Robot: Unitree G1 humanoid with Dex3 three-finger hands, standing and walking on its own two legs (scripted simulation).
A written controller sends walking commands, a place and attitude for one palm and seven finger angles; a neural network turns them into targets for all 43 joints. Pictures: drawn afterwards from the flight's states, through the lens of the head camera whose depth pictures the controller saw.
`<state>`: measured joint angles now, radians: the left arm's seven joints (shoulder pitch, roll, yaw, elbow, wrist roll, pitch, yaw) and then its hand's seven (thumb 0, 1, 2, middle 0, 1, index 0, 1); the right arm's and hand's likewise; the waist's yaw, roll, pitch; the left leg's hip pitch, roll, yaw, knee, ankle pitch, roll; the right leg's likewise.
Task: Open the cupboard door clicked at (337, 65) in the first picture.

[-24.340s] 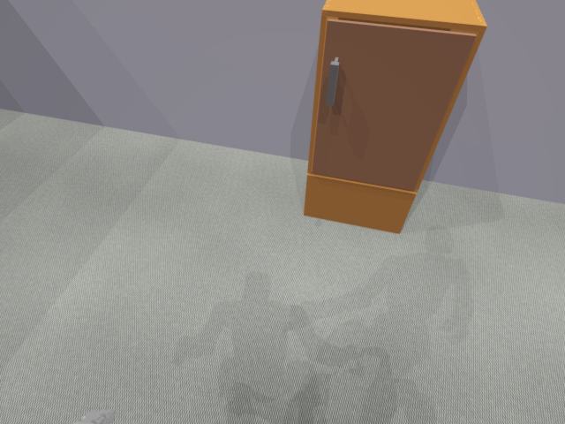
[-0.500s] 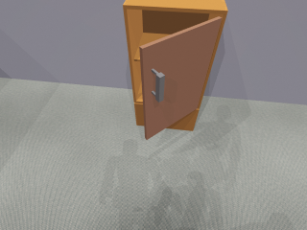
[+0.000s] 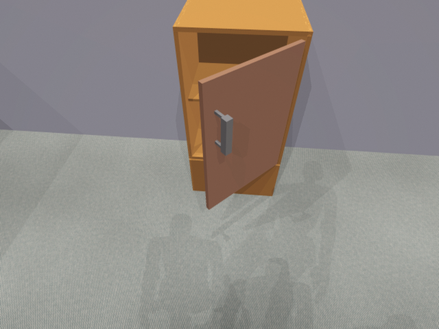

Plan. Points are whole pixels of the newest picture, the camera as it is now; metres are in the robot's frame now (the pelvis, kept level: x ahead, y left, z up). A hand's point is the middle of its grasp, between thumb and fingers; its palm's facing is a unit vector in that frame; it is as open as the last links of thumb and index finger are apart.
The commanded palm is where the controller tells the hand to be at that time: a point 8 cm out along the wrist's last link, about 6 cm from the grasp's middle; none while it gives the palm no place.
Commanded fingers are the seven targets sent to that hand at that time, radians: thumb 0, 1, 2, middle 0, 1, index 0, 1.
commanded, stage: let the arm hang, fingers relaxed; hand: left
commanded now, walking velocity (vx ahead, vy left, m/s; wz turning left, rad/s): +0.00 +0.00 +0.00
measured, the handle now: (222, 132) +0.67 +0.03 -0.05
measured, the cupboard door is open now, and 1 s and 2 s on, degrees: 44 44 44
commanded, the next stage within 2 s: look to check the result in 0.22 s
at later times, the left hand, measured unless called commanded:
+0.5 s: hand out of the picture -0.01 +0.17 -0.18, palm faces +0.04 -0.99 -0.17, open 7.3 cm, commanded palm none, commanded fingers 0.00 0.90 0.90 -0.20 -0.30 -0.20 -0.30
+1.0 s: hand out of the picture +0.02 +0.18 -0.17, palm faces +0.02 -0.98 -0.19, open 7.3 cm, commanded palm none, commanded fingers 0.00 0.90 0.90 -0.20 -0.30 -0.20 -0.30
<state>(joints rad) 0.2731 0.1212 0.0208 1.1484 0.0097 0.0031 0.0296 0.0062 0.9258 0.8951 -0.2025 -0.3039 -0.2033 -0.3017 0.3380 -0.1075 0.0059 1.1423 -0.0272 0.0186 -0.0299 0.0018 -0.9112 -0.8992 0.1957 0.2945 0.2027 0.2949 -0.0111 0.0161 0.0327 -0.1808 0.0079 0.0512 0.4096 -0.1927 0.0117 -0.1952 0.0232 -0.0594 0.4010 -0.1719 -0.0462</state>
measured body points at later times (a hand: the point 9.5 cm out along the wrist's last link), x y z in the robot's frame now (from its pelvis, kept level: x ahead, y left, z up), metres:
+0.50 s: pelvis +0.00 +0.02 +0.00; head +0.02 +0.01 +0.45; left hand -0.01 +0.22 -0.16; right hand -0.01 -0.18 -0.17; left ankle +0.02 +0.11 -0.74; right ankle +0.03 -0.09 -0.74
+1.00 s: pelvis +0.02 +0.01 +0.00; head +0.04 +0.00 +0.45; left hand +0.02 +0.23 -0.16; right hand +0.00 -0.20 -0.17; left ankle +0.02 +0.11 -0.74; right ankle +0.03 -0.09 -0.74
